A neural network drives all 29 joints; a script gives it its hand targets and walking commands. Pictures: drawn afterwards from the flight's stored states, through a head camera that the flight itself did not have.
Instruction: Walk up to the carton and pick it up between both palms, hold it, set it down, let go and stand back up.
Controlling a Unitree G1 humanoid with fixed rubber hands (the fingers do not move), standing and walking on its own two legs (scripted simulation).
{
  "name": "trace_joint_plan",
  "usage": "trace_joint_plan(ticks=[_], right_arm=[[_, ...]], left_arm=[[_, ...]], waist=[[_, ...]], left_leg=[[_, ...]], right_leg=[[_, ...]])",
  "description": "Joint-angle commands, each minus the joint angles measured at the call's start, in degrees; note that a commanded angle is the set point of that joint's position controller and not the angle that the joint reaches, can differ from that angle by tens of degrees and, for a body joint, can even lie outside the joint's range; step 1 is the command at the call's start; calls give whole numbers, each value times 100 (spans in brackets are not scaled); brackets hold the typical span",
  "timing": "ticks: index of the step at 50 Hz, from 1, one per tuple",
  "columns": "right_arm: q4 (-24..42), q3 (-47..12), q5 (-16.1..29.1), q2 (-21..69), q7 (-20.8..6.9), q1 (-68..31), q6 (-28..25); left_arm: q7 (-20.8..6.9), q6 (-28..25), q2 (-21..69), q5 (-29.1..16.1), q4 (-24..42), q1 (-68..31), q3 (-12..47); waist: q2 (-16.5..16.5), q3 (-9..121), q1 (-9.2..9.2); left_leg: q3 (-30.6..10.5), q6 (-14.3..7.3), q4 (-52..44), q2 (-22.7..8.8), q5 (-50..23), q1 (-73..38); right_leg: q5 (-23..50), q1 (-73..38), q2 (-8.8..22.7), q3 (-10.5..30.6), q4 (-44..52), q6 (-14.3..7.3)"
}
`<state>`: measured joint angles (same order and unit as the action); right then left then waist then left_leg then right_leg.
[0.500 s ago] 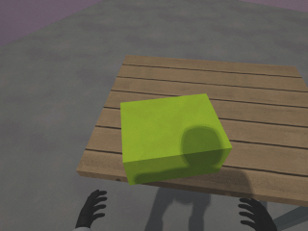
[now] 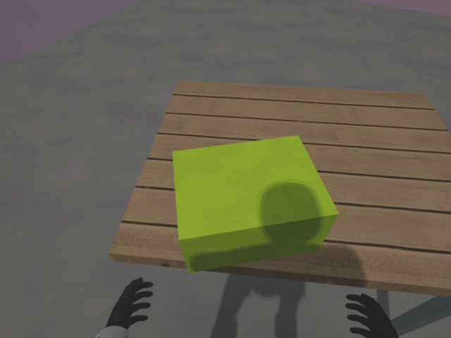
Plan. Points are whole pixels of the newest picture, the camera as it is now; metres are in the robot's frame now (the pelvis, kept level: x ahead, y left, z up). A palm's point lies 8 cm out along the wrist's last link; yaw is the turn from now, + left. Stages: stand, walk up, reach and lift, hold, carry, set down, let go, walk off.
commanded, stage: set down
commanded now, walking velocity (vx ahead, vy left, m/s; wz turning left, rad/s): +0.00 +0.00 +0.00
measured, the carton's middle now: (245, 201) +0.42 +0.00 -0.05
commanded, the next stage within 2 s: let go in 0.06 s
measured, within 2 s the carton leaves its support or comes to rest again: neither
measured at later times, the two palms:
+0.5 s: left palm (118, 326) +0.16 +0.23 -0.07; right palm out of the picture +0.14 -0.23 -0.08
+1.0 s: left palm out of the picture +0.10 +0.29 -0.10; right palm out of the picture +0.08 -0.31 -0.10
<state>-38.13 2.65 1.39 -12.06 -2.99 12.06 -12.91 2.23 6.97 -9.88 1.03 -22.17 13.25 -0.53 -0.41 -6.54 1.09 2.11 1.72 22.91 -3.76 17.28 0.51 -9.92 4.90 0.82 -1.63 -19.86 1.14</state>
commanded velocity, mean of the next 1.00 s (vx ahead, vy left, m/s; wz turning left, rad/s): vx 0.00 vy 0.00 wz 0.00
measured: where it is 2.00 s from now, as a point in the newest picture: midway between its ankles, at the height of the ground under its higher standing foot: outside the picture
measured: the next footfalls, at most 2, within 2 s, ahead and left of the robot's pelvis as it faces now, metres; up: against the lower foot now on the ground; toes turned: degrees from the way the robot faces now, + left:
none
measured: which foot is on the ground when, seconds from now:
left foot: down 0.00-1.00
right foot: down 0.00-1.00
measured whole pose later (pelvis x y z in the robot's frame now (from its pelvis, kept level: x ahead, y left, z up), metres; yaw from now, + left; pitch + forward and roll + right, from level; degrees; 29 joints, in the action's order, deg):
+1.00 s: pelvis -0.02 -0.01 +0.00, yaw +1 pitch -3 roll +0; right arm -46.7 1.9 -1.7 -21.5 -1.0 14.0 -0.7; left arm -1.0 -1.1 -21.7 1.4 -50.1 8.4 -0.3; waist 0.2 -1.4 0.2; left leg 0.9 1.5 25.7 -2.2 16.8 6.2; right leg -11.9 11.7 2.6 -2.4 -26.4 1.0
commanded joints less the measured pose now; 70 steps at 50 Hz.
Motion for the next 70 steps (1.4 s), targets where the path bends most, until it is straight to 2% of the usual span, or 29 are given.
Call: trace_joint_plan(ticks=[1, 6, 14, 25, 26, 27, 28, 30, 31, 35, 38, 40, 43, 49, 51, 52, 55, 61, 62, 66, 70], right_arm=[[431, 189, -38, -624, 44, -200, -125], [347, 185, -128, -535, 97, -249, -122], [281, 221, -241, -510, 152, -296, -126], [295, 204, -295, -469, 179, -339, -70], [76, 396, -352, -1770, 365, -6, 520], [87, 389, -386, -1673, 411, 28, 762], [115, 367, -395, -1579, 410, 15, 872], [143, 331, -334, -1554, 383, 0, 972], [84, 283, -325, -1490, 341, 32, 980], [-43, 233, -324, -1461, 262, -44, 1031], [-108, 259, -339, -1659, 231, -66, 1083], [-196, 248, -328, -1750, 213, 4, 1103], [-341, 214, -326, -1907, 213, 73, 1111], [-564, 153, -294, -2024, 234, 91, 1140], [-631, 122, -288, -2021, 246, 87, 1146], [-682, 114, -282, -2024, 249, 102, 1142], [-804, 88, -282, -2071, 254, 68, 1148], [-1011, 32, -275, -2027, 269, -16, 1153], [-1033, 28, -272, -2018, 265, -64, 1149], [-1166, 21, -264, -2058, 279, -96, 1162], [-1267, 19, -268, -2092, 285, -119, 1181]], left_arm=[[-25, -57, -434, 56, 516, -250, -156], [-80, -7, -464, 49, 394, -372, -152], [-102, 37, -492, 65, 342, -479, -124], [-142, 118, -493, 94, 260, -507, -134], [-76, -291, -1864, 188, -448, -371, -631], [-71, -423, -1730, 61, -554, -464, -565], [-89, -504, -1660, 39, -676, -508, -538], [-137, -657, -1599, 57, -850, -451, -454], [-169, -715, -1570, 58, -973, -572, -414], [-247, -806, -1644, 80, -1369, -792, -346], [-282, -845, -1807, 72, -1657, -809, -331], [-282, -864, -1914, 58, -1839, -795, -311], [-293, -887, -2013, 41, -2118, -777, -274], [-280, -918, -2191, 27, -2571, -857, -188], [-285, -923, -2185, 28, -2707, -862, -160], [-280, -923, -2213, 26, -2756, -907, -155], [-275, -917, -2201, 10, -2953, -876, -123], [-254, -901, -2268, -6, -3224, -1011, -88], [-257, -900, -2245, -12, -3250, -1002, -86], [-258, -877, -2273, -12, -3395, -1040, -66], [-246, -870, -2290, -24, -3500, -1053, -63]], waist=[[-114, 512, -12], [-66, 511, -47], [-172, 590, -78], [-31, 417, -62], [319, 798, 16], [417, 675, -57], [353, 588, -95], [62, 816, -44], [-2, 836, -102], [-24, 631, -73], [-55, 668, -94], [39, 597, -81], [-30, 552, -101], [112, 658, -97], [55, 618, -108], [145, 661, -108], [38, 587, -104], [116, 621, -101], [21, 657, -72], [97, 635, -101], [-8, 617, -101]], left_leg=[[185, 102, -312, 381, -1821, 764], [203, 96, -239, 387, -1881, 755], [219, 122, -215, 343, -1947, 822], [279, 92, -261, 363, -1770, 895], [-239, -63, -53, -139, -2074, 1102], [-168, -115, -46, -152, -1674, 912], [-194, -153, -78, -162, -1348, 916], [-221, -233, -25, -158, -1075, 984], [-203, -246, -66, -144, -901, 1021], [-298, -273, -92, -156, -638, 1173], [-338, -295, -127, -175, -632, 1125], [-381, -319, -144, -203, -623, 1113], [-424, -360, -211, -207, -636, 1124], [-484, -363, -306, -246, -843, 977], [-492, -364, -323, -248, -896, 964], [-480, -364, -341, -248, -915, 920], [-530, -354, -418, -285, -981, 916], [-528, -345, -539, -306, -1114, 847], [-511, -345, -519, -300, -1086, 831], [-525, -333, -578, -317, -1084, 753], [-509, -333, -621, -325, -1148, 751]], right_leg=[[933, -744, -296, 12, 57, -330], [972, -708, -292, 11, 20, -311], [922, -785, -322, -43, -106, -304], [767, -757, -310, -85, -143, -272], [1192, -97, 374, 187, -694, -297], [1040, 109, 391, 195, -534, -195], [774, 216, 399, 233, -443, -166], [513, 192, 478, 296, -477, -220], [423, 199, 519, 312, -466, -239], [240, 432, 541, 361, -393, -277], [221, 484, 540, 373, -378, -311], [91, 542, 543, 383, -304, -317], [59, 513, 545, 424, -263, -332], [263, 356, 587, 434, -156, -344], [339, 360, 604, 437, -130, -349], [307, 354, 603, 457, -114, -339], [418, 299, 617, 457, -64, -329], [525, 213, 633, 424, -12, -304], [470, 191, 645, 449, 23, -309], [498, 210, 656, 431, 84, -312], [529, 189, 669, 433, 101, -299]])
